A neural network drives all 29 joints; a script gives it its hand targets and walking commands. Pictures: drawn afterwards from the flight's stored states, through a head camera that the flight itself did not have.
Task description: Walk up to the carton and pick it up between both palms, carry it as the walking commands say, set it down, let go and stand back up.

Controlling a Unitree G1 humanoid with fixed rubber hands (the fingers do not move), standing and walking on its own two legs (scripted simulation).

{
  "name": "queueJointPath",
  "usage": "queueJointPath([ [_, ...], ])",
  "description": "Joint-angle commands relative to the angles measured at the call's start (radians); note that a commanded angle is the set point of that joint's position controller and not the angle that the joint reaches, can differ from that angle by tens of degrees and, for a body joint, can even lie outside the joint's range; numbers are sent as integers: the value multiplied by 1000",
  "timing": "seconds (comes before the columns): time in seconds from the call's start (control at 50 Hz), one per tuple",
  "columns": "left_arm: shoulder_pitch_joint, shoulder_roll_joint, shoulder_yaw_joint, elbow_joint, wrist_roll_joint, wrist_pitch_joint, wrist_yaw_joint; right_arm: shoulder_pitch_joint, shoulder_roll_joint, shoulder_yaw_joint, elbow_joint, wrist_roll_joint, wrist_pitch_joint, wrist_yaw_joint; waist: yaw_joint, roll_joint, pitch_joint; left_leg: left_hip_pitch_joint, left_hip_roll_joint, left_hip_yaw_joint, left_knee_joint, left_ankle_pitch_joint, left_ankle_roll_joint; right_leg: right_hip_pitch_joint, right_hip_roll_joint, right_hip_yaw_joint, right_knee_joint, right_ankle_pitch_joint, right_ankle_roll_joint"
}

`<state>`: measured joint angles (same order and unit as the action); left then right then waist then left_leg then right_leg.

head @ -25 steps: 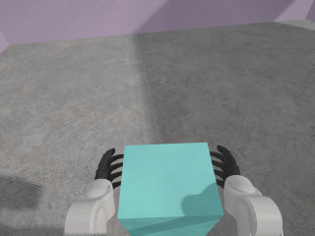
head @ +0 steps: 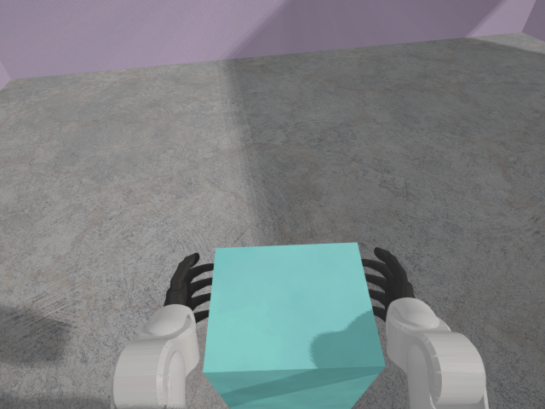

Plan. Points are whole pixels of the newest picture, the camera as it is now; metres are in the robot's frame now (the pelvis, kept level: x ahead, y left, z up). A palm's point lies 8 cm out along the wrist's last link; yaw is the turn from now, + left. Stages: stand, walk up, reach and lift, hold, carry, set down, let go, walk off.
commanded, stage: carry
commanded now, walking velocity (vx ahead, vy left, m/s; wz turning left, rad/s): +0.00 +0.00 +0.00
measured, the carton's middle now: (289, 337) +0.24 +0.00 +0.01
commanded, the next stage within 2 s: none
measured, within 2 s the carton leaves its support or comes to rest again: neither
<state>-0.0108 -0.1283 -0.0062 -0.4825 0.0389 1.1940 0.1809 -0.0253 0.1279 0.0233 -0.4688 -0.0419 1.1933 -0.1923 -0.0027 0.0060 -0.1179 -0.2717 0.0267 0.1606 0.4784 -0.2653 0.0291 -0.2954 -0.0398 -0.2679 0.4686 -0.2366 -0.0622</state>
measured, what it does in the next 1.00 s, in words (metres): shifts its weight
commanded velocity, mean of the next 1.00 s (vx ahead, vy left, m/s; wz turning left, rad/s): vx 0.00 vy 0.00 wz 0.00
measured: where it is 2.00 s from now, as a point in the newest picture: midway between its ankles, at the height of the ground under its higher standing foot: outside the picture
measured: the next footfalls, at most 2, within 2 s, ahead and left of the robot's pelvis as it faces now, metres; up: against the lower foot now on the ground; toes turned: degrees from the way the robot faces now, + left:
none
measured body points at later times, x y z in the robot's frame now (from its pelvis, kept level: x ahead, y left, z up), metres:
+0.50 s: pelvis +0.00 +0.03 +0.00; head -0.01 +0.04 +0.45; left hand +0.26 +0.17 +0.09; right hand +0.26 -0.10 +0.09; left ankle -0.01 +0.09 -0.74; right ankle +0.01 -0.07 -0.74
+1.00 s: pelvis +0.01 +0.06 +0.00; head +0.00 +0.06 +0.45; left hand +0.29 +0.20 +0.06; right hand +0.29 -0.08 +0.07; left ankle -0.01 +0.09 -0.74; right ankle +0.01 -0.07 -0.74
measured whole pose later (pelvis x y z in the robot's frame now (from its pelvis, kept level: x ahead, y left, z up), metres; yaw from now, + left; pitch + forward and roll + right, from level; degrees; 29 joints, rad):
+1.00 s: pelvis +0.01 +0.06 +0.00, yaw +0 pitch +3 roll +0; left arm -0.10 -0.13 0.04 -0.25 0.08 1.04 0.15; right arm -0.12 0.13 -0.02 -0.22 -0.07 1.03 -0.16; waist -0.01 0.01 -0.10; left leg -0.24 -0.05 0.20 0.48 -0.30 0.12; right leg -0.30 -0.13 -0.22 0.54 -0.27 0.02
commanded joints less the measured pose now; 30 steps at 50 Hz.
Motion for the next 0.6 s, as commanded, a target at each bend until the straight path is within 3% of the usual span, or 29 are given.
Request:
queueJointPath([
  [0.0,-357,-801,-544,-86,-266,-16,-140,-341,847,553,-80,273,-13,146,-2,-19,-142,-2,125,-144,-72,119,-4,116,-179,213,-84,183,71],
  [0.46,-363,-798,-538,-83,-252,-12,-138,-351,845,540,-70,270,-12,140,-6,4,-140,49,136,-180,-83,262,32,64,-165,197,-32,85,60],
  [0.58,-396,-775,-494,3,-224,-50,-145,-382,816,489,15,239,-48,149,-6,9,-135,62,136,-188,-91,299,40,53,-159,189,-13,56,60],
])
